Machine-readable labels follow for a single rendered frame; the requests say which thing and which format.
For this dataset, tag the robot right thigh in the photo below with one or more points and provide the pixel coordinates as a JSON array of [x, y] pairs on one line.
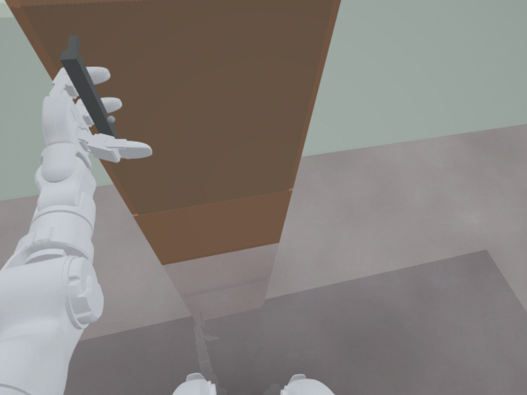
[[306, 387]]

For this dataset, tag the right robot shin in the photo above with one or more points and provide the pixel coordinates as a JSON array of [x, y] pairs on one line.
[[296, 377]]

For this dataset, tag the cupboard door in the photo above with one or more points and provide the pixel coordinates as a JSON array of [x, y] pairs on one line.
[[219, 89]]

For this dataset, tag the robot left upper arm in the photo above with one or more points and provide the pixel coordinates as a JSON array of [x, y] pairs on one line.
[[44, 308]]

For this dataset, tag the handle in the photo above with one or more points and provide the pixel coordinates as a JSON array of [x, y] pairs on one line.
[[76, 69]]

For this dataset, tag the robot left forearm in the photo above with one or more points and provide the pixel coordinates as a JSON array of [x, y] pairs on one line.
[[64, 218]]

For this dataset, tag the left robot hand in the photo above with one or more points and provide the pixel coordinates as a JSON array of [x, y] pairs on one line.
[[62, 121]]

